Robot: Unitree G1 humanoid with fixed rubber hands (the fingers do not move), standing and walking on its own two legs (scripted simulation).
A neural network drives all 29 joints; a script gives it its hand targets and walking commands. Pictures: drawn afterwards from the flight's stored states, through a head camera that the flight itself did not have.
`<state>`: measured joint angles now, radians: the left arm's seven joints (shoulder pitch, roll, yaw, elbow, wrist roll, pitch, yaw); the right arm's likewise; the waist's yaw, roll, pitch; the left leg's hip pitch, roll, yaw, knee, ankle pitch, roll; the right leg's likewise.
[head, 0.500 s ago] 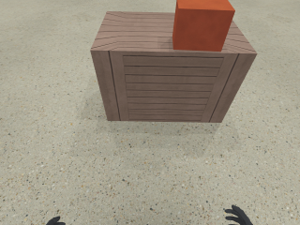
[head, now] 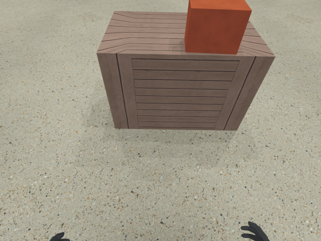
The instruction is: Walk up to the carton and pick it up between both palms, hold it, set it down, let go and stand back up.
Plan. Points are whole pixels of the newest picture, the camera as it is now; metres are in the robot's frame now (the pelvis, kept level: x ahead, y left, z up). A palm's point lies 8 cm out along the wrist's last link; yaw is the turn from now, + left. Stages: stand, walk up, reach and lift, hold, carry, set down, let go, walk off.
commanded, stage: stand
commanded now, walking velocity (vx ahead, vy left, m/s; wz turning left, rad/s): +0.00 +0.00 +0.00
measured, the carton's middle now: (213, 26) +1.13 -0.27 +0.02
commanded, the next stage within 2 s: walk up in 0.36 s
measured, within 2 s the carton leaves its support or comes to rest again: neither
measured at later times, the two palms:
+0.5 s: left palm out of the picture +0.09 +0.29 -0.11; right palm out of the picture +0.11 -0.26 -0.10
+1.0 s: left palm (78, 232) +0.16 +0.22 -0.09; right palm out of the picture +0.13 -0.42 -0.09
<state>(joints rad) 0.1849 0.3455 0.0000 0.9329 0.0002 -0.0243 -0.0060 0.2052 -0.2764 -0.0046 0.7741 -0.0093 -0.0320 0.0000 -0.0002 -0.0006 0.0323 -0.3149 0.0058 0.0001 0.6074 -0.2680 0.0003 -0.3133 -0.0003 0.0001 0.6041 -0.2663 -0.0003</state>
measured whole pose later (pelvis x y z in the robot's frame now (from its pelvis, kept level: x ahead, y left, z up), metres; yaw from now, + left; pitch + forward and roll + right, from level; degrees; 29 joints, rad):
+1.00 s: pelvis +0.06 -0.10 +0.00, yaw -3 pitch -2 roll +3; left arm 0.26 0.45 0.01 0.87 0.00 -0.04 -0.08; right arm 0.28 -0.41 -0.06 0.79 -0.01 -0.05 0.01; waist 0.00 -0.02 0.01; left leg -0.32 0.05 -0.01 0.94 -0.42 0.02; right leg -0.35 -0.02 0.00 0.69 -0.29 -0.02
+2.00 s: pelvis +0.36 -0.18 -0.01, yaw -5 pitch -1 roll +3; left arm 0.22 0.46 0.01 0.82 0.00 -0.05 -0.07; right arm 0.33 -0.40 -0.06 0.79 -0.01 -0.08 0.02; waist 0.00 -0.04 0.07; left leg -0.21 0.03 -0.02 0.76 -0.43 -0.01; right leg -0.45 -0.03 -0.01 0.67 -0.18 -0.04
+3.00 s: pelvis +0.58 -0.20 +0.00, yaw -6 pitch -2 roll +0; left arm 0.23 0.48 0.01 0.80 0.00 0.02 -0.07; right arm 0.38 -0.40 -0.06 0.78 -0.01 -0.11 -0.02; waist -0.01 -0.11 0.07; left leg -0.20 0.00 -0.02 0.57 -0.33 0.00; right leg -0.48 -0.04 -0.02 0.94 -0.30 -0.05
